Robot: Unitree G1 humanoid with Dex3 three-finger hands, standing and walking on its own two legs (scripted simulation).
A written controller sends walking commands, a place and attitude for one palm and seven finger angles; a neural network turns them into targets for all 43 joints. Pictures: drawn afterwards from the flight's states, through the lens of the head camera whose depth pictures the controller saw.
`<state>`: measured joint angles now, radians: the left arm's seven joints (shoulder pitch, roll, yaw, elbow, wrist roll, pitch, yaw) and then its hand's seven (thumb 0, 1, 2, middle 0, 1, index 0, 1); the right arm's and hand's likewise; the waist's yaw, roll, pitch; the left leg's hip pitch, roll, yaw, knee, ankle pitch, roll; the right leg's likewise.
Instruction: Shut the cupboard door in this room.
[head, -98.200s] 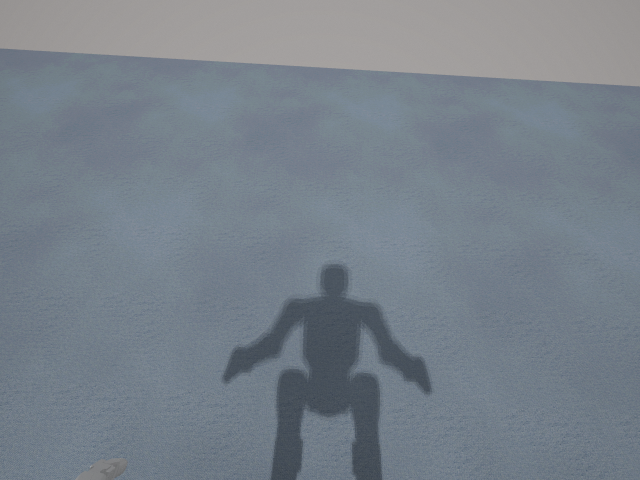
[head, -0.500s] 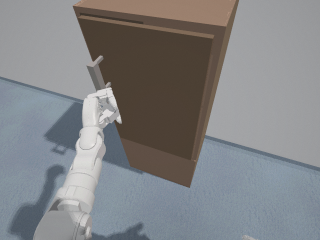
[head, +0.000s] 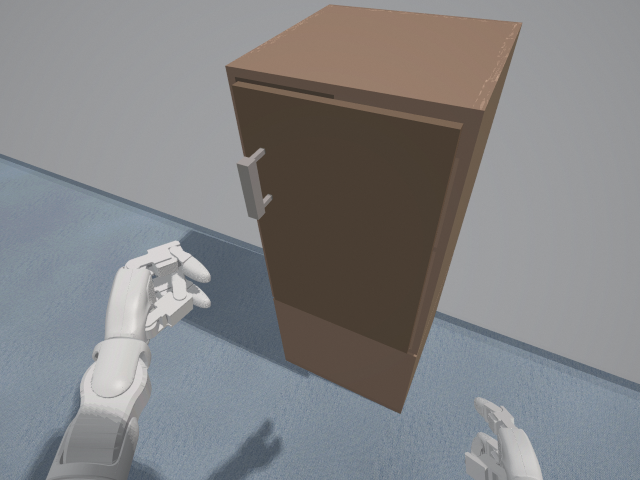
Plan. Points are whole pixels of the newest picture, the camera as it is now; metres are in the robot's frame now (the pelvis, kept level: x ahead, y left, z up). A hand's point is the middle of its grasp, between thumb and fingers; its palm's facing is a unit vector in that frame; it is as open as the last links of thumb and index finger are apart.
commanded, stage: draw the hand back to the body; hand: left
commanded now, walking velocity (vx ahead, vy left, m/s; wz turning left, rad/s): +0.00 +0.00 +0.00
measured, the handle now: (258, 183) +0.61 +0.17 +0.05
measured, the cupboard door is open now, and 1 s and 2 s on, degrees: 0 0 0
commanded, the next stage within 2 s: step back with the hand held close in 0.82 s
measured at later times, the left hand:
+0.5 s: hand (33, 348) +0.19 +0.29 +0.16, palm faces +0.48 -0.77 -0.41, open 6.5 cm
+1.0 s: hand (54, 339) +0.20 +0.27 +0.16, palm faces +0.46 -0.79 -0.41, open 7.4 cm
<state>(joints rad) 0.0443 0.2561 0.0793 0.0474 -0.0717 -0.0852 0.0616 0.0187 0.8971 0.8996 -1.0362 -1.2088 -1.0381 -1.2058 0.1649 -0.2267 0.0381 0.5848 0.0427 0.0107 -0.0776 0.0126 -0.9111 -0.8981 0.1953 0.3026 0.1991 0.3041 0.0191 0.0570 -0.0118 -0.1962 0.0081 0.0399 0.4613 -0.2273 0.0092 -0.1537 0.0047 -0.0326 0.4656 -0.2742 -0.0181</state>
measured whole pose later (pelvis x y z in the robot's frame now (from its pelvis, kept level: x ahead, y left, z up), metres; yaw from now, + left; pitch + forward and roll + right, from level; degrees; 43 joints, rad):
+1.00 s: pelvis +0.01 +0.00 +0.00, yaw +1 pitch -3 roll -1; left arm 0.46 0.34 0.35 -0.37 -0.07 -0.09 0.10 0.02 0.89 0.90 -0.21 -0.30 -0.21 -0.30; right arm 0.20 -0.22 0.02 0.62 0.01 -0.06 -0.07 0.01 -0.91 -0.90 0.20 0.30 0.20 0.30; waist 0.05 0.08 -0.01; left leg -0.15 0.01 0.02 0.44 -0.23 0.01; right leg -0.08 0.01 -0.05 0.39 -0.26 -0.01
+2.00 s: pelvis -0.10 +0.03 -0.02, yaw +4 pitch +1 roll -4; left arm 0.51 0.47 0.47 -0.50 -0.03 -0.27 0.15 0.02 0.89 0.90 -0.21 -0.30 -0.22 -0.30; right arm 0.23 -0.20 0.00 0.61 0.00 -0.08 -0.08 0.01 -0.91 -0.90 0.20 0.30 0.20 0.30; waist -0.03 0.02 0.00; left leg -0.50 0.02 0.00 0.60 -0.12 0.06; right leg -0.36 0.08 0.01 0.68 -0.29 0.01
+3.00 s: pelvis -0.28 +0.09 +0.00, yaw -4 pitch +0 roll -1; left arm 0.59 0.47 0.43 -0.58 -0.06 -0.13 0.15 0.02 0.89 0.90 -0.21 -0.30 -0.21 -0.30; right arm 0.29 -0.14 0.03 0.60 -0.01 -0.09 -0.03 0.01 -0.91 -0.90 0.20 0.30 0.20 0.30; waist -0.04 -0.06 -0.05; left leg -0.47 -0.02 0.09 0.53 -0.31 -0.04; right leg -0.18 0.08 -0.05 0.46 -0.44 -0.09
